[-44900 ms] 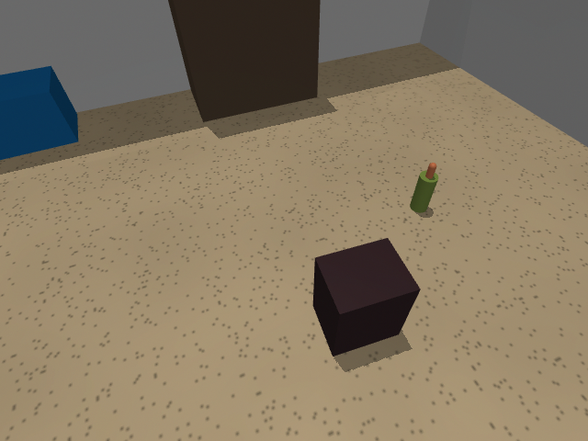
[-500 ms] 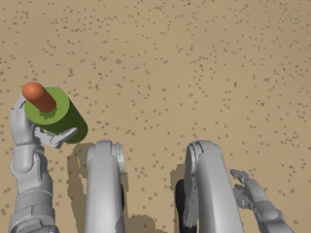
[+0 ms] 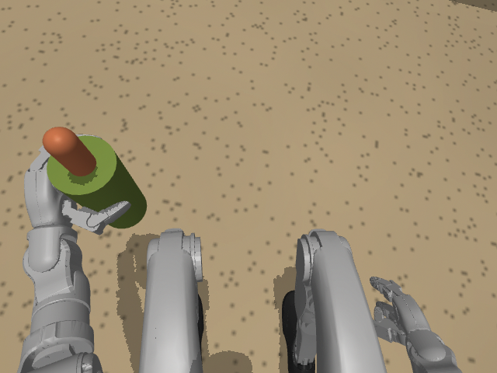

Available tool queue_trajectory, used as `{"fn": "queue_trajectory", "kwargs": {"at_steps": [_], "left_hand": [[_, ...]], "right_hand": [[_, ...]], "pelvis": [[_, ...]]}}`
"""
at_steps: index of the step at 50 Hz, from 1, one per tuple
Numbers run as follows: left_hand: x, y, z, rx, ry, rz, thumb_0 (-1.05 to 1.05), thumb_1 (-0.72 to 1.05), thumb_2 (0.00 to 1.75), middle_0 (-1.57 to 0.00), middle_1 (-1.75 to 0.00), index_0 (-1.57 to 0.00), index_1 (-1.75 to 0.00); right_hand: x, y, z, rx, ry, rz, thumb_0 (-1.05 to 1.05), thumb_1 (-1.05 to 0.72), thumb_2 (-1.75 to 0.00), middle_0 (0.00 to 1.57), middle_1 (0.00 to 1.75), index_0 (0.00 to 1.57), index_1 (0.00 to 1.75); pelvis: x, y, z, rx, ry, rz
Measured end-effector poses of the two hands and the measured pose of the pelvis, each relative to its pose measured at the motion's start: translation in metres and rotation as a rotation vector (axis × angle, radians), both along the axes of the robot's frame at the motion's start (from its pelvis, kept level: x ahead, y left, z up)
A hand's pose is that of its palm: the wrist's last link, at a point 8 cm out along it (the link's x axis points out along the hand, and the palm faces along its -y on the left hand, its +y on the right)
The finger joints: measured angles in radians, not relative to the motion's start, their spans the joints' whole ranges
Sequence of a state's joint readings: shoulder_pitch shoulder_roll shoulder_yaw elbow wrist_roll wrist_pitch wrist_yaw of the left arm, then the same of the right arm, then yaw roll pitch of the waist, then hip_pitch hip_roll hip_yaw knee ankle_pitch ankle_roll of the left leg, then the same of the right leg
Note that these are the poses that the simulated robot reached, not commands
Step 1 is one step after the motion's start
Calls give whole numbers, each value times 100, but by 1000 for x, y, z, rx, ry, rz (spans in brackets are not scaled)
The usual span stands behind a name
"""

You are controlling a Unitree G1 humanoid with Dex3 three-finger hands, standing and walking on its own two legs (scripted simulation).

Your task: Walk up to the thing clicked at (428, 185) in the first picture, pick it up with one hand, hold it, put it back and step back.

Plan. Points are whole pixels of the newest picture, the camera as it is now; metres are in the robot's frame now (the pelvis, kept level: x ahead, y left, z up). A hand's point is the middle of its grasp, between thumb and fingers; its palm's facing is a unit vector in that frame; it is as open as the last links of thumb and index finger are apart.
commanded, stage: settle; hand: left
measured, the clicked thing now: (99, 181) +0.38 +0.25 -0.01
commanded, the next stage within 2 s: lift in 0.04 s
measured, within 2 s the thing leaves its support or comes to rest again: neither
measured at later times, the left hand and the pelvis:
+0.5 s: hand (84, 174) +0.38 +0.26 +0.03, palm faces +0.17 -0.99 +0.00, open 11.4 cm; pelvis +0.00 +0.00 +0.03, yaw +1 degrees
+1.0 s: hand (21, 107) +0.37 +0.24 +0.19, palm faces +0.20 -0.98 -0.02, open 11.4 cm; pelvis +0.03 +0.01 +0.15, yaw +3 degrees
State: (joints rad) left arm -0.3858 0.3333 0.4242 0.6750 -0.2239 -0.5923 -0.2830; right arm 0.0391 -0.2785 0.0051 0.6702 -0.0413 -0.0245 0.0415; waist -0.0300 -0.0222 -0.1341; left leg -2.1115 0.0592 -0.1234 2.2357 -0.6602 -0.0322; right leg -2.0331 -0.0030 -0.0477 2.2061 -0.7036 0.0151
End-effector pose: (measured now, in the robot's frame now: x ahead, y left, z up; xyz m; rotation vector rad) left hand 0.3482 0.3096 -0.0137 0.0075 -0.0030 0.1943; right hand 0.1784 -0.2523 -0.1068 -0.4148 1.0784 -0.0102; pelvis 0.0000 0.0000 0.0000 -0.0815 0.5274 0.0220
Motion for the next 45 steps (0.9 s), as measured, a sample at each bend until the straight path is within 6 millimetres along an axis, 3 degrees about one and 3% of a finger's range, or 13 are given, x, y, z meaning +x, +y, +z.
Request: {"fn": "queue_trajectory", "kwargs": {"at_steps": [13, 22, 33, 45], "left_hand": [[1, -2, 11, -1, 6, -3, 0, -56, 108, -66, -99, -66, -98], [-1, -4, 34, -3, -14, -22, 0, -56, 108, -67, -99, -67, -98], [-5, -10, 86, -4, -12, -30, 0, -56, 108, -66, -99, -66, -98], [-6, -19, 165, 4, 2, -6, 0, -56, 108, -66, -99, -66, -98]], "right_hand": [[0, 2, 9, 3, -2, -2, 1, -90, -89, 20, 30, 21, 30], [3, 5, 22, 14, -15, -17, 1, -90, -89, 20, 30, 21, 30], [19, 12, 59, 42, -64, -43, 1, -90, -89, 20, 30, 21, 30], [40, 21, 125, 63, -123, -67, 1, -89, -89, 20, 30, 21, 30]], "pelvis": [[0, 0, 10, 1, 4, 5], [2, 0, 24, 2, 12, 9], [8, 1, 62, 1, 24, 17], [21, 4, 123, 4, -1, 32]]}}
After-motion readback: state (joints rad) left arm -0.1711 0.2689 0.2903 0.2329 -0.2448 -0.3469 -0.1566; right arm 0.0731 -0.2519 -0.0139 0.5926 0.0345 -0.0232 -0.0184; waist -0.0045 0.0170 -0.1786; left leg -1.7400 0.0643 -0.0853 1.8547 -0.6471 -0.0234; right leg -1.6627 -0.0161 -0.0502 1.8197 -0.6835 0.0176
